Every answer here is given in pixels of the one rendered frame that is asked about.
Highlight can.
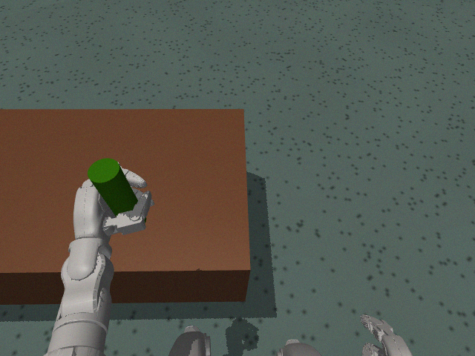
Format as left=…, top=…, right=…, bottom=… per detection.
left=88, top=158, right=146, bottom=222

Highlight right robot hand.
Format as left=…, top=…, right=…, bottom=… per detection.
left=361, top=314, right=413, bottom=356

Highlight left robot hand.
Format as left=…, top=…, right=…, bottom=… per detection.
left=73, top=165, right=154, bottom=243

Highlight left robot arm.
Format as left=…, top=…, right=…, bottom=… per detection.
left=43, top=237, right=114, bottom=356

